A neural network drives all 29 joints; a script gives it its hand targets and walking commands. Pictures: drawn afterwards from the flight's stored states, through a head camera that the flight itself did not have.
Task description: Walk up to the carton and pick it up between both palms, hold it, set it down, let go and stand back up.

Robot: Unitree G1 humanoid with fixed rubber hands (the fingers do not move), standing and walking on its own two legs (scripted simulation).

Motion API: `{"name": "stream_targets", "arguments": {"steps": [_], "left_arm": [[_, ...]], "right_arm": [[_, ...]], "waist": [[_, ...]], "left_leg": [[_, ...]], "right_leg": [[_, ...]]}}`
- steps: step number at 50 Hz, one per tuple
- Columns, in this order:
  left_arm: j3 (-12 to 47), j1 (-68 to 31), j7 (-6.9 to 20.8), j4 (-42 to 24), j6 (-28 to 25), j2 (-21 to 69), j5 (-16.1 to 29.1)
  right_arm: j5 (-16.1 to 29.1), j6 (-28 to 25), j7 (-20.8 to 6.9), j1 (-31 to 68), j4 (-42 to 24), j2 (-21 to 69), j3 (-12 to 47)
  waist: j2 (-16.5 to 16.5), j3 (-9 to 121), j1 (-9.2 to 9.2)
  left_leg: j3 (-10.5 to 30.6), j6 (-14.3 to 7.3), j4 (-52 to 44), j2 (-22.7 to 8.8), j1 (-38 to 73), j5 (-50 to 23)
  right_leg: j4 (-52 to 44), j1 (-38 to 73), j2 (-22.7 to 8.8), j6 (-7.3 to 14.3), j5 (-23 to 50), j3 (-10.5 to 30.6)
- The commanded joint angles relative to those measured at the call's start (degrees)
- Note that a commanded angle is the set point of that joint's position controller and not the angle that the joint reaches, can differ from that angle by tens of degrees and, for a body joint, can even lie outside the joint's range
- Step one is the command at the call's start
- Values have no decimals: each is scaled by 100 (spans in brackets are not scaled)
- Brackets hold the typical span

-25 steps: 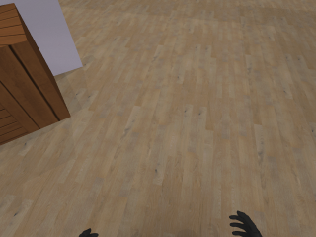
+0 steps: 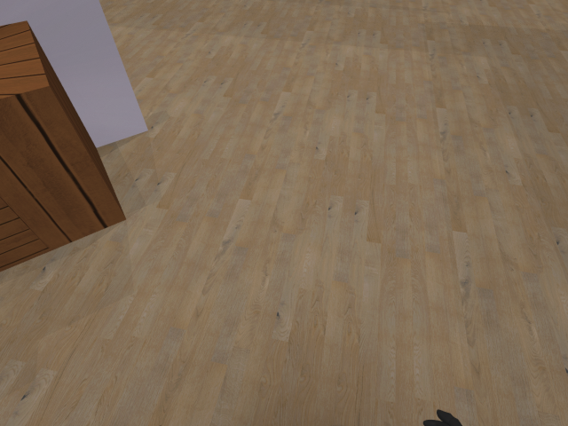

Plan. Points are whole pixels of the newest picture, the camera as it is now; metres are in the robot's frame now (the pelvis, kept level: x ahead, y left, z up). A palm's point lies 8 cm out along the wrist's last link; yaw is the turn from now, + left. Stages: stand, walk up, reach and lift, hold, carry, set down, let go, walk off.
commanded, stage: stand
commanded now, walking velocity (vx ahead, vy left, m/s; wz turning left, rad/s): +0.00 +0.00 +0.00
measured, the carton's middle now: out of the picture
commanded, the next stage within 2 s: none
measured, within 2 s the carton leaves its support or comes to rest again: neither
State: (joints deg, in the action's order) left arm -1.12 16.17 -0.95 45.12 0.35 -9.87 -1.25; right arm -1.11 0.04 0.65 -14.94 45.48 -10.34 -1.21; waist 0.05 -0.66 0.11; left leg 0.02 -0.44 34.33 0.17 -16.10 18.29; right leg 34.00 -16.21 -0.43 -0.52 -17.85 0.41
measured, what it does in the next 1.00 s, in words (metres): stands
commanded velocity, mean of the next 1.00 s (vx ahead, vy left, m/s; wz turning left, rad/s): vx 0.00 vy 0.00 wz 0.00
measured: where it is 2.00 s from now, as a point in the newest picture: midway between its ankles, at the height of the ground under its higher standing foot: outside the picture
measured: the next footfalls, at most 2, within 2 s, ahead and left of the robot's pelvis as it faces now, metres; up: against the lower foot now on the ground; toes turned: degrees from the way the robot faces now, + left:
none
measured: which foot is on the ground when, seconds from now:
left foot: down 0.00-1.00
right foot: down 0.00-1.00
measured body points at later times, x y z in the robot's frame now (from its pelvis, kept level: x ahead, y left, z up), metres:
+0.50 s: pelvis +0.00 +0.00 +0.01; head +0.01 +0.00 +0.46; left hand +0.04 +0.23 -0.14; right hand +0.03 -0.23 -0.14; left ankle +0.00 +0.12 -0.73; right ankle +0.00 -0.13 -0.73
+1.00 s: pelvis +0.00 +0.00 +0.01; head +0.01 +0.00 +0.46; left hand -0.01 +0.21 -0.15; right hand -0.01 -0.21 -0.15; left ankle +0.00 +0.12 -0.73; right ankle +0.00 -0.13 -0.73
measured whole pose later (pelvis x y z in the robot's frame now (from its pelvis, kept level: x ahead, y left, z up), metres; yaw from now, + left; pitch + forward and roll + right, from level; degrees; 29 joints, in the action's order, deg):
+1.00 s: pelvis +0.00 +0.00 +0.01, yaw -1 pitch -2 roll +0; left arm -1.1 16.8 -2.5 65.2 0.0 -6.1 -0.8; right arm -0.8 -0.3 2.4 -17.1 64.4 -6.2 -1.3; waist 0.1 -2.5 0.1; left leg -0.6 -0.5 26.1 0.1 -9.7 14.4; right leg 25.8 -10.1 -0.4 -0.7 -13.8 1.0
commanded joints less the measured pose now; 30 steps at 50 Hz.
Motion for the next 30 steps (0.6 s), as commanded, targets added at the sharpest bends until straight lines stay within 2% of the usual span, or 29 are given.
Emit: {"name": "stream_targets", "arguments": {"steps": [1, 2, 3, 4, 5, 6, 7, 8, 9, 10, 11, 12, 15, 30], "left_arm": [[-186, 134, 8, -225, -99, -498, -7], [-169, 204, -54, -219, -98, -426, -10], [-131, 224, -86, -139, -130, -367, -15], [-196, 87, -86, -168, -111, -508, -26], [-152, 79, -109, -143, -125, -487, -20], [-133, -28, -86, -133, -132, -452, 22], [-146, -216, -46, -167, -191, -374, 14], [-126, -48, -61, -50, -188, -291, 66], [-152, -31, -53, -4, -183, -297, 44], [-170, 287, -106, 142, -163, -421, 12], [-240, 229, -96, 216, -121, -645, -1], [-238, 194, -94, 228, -95, -585, 3], [-211, 187, -90, 409, -89, -446, 26], [-177, 268, -133, 1352, -87, -274, 43]], "right_arm": [[-19, -111, 52, -2, -307, -532, -140], [-10, -107, 56, -71, -147, -554, -143], [6, -84, 88, -164, -121, -501, -167], [-3, -76, 85, -8, -159, -279, -116], [-11, -75, 104, 51, -165, -279, -132], [23, -55, 107, -164, -49, -568, -209], [40, -47, 133, -379, 13, -699, -279], [12, -47, 127, -409, 116, -595, -231], [-27, -51, 100, -210, 70, -591, -244], [-36, -40, 111, -99, 111, -440, -214], [20, -62, 98, -283, 196, -371, -186], [21, -67, 98, -223, 257, -412, -189], [15, -78, 110, -263, 420, -445, -210], [31, -91, 166, -467, 1275, -241, -176]], "waist": [[-32, 276, -95], [-198, -134, -118], [-65, -31, -43], [-16, -25, -39], [17, -32, -8], [131, -125, 82], [256, 449, 169], [42, 57, 113], [241, 164, 37], [41, -89, -25], [-17, 36, 22], [-72, -104, -30], [16, -106, -17], [-6, -281, 0]], "left_leg": [[479, -271, -804, -375, -58, -836], [395, -207, -809, -356, -183, -936], [334, -183, -775, -298, 136, -869], [334, -192, -791, -296, 106, -954], [258, -149, -652, -272, 301, -893], [304, -194, -695, -317, 377, -930], [351, -226, -675, -374, 590, -1100], [332, -271, -699, -327, 411, -1059], [384, -273, -770, -391, 305, -1086], [306, -227, -765, -344, 296, -1233], [432, -229, -894, -369, 124, -1000], [416, -224, -948, -363, 57, -906], [422, -217, -1004, -369, 119, -873], [403, -201, -1276, -423, 391, -1027]], "right_leg": [[-493, 297, -240, 213, 780, 201], [-654, 174, -373, 196, 1004, 314], [-689, 21, -365, 268, 1029, 414], [-668, 21, -287, 247, 851, 298], [-807, -141, -368, 254, 911, 386], [-890, -353, -345, 315, 1011, 422], [-781, 143, -330, 290, 1207, 311], [-841, -125, -309, 274, 1125, 405], [-793, 191, -317, 266, 1170, 321], [-729, 101, -349, 270, 1319, 370], [-752, 285, -281, 276, 1016, 357], [-783, 250, -296, 277, 917, 380], [-872, 282, -301, 279, 946, 403], [-1136, 472, -333, 232, 1108, 384]]}}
